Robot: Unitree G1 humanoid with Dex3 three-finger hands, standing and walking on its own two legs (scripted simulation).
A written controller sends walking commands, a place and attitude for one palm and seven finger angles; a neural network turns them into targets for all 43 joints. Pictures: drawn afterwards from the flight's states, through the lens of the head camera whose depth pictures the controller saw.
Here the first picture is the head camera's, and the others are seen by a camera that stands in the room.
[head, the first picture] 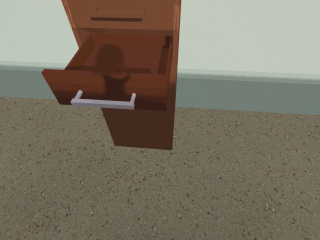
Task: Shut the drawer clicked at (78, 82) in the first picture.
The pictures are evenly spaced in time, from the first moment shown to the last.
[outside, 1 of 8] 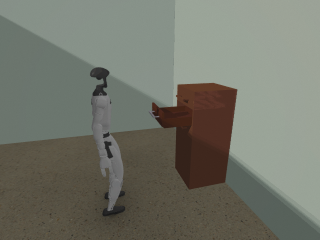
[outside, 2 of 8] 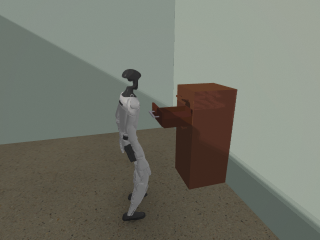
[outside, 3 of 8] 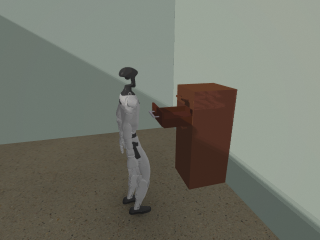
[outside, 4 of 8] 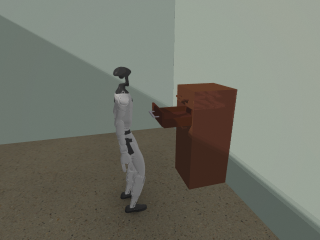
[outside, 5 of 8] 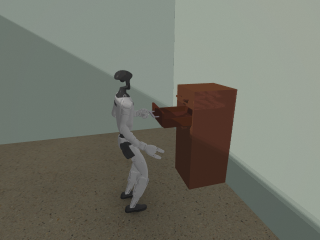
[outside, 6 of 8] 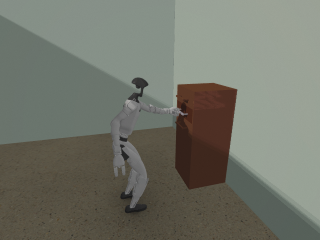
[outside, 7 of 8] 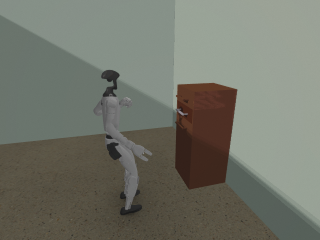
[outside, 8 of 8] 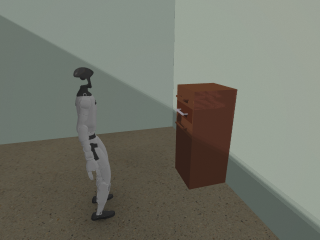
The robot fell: no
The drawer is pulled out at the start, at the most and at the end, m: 0.30 0.30 0.00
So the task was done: yes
